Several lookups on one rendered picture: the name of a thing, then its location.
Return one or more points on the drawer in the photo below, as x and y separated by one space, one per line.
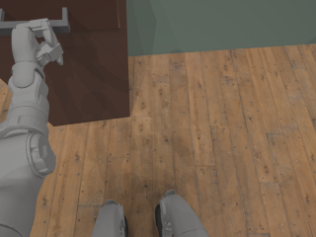
82 14

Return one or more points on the left robot hand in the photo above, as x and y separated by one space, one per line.
25 47

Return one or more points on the robot left upper arm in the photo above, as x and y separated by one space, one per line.
25 160

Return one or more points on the handle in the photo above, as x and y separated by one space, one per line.
58 26

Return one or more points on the left robot thigh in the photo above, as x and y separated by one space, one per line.
110 221

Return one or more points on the cabinet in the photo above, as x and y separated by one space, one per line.
93 82

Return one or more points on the robot right shin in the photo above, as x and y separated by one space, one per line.
167 230

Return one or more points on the robot left forearm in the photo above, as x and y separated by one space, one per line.
29 108

